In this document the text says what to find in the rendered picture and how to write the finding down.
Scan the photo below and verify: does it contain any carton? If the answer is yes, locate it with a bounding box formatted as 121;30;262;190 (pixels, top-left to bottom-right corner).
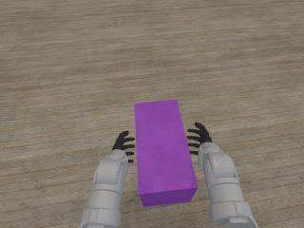
134;99;199;207

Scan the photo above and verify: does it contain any robot right hand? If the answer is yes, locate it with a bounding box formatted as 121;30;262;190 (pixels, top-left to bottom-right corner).
186;123;212;155

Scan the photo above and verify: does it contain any robot right forearm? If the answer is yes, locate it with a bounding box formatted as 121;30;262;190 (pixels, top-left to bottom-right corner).
198;142;258;228

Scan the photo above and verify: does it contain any robot left hand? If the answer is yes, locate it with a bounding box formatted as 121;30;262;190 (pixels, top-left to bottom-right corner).
112;130;135;163

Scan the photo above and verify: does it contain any robot left forearm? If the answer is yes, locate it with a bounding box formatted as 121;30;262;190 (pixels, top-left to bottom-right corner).
78;149;128;228

